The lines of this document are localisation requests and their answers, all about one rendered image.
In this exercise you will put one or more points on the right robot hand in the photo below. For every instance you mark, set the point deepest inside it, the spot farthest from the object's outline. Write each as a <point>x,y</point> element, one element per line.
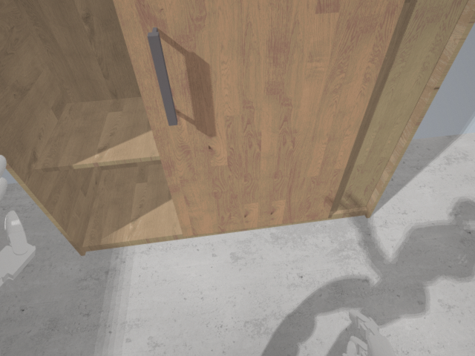
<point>377,344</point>

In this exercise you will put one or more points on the left robot hand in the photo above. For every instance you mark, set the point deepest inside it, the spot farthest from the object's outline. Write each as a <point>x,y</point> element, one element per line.
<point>13,259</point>

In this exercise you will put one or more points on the handle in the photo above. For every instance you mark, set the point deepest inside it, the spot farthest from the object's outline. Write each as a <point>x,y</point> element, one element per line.
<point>162,75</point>

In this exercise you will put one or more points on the wardrobe door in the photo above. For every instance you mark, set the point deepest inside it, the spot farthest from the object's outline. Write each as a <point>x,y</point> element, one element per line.
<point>269,97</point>
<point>420,35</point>

